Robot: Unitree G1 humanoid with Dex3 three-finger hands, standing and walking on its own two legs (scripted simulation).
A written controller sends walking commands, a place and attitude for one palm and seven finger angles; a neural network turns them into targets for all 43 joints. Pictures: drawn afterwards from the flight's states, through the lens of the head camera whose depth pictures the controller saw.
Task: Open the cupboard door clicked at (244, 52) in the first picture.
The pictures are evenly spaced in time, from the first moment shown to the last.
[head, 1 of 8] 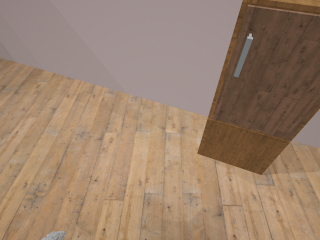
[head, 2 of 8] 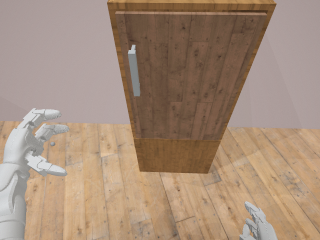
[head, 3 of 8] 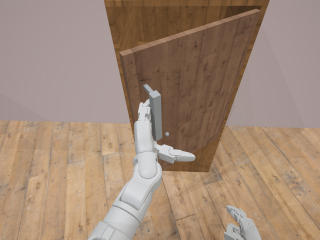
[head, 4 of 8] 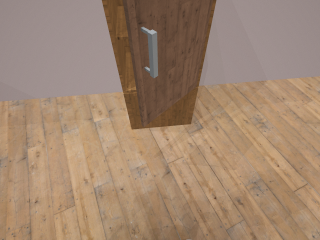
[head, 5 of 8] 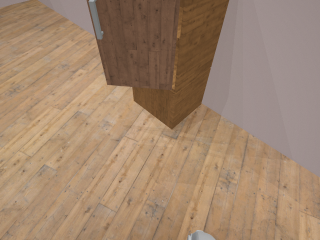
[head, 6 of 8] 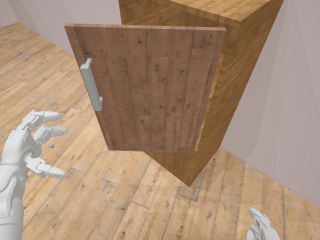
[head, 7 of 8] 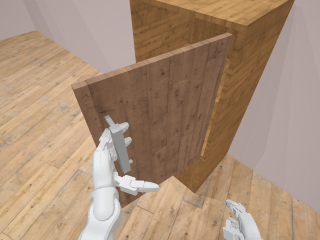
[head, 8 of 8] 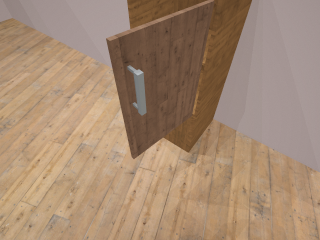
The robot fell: no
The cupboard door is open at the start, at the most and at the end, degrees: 0 80 79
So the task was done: yes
